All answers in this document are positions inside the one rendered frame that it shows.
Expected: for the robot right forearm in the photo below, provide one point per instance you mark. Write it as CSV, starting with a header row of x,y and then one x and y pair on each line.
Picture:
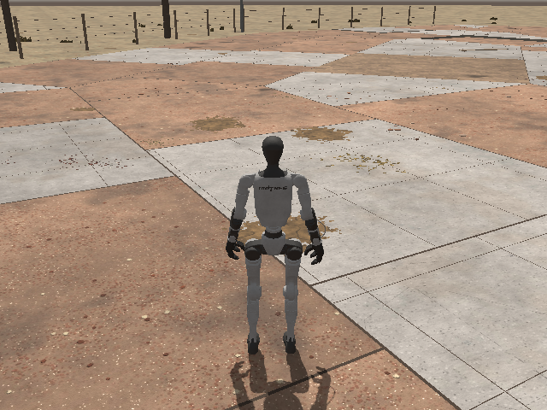
x,y
313,230

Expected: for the robot left forearm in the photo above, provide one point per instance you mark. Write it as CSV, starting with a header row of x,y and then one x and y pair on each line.
x,y
234,228

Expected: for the left robot upper arm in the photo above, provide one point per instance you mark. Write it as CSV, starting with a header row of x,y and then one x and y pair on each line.
x,y
245,182

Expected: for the right robot hand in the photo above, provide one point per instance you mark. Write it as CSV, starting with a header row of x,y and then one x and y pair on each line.
x,y
318,252

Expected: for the right robot thigh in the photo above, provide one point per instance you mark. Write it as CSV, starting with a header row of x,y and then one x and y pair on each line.
x,y
293,254

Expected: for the left robot hand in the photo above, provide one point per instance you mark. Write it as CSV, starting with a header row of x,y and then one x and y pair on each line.
x,y
233,246

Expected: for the right robot upper arm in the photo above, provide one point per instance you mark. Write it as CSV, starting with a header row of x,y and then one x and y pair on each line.
x,y
301,183

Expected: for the humanoid robot torso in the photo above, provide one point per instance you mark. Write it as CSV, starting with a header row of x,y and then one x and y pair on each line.
x,y
273,208

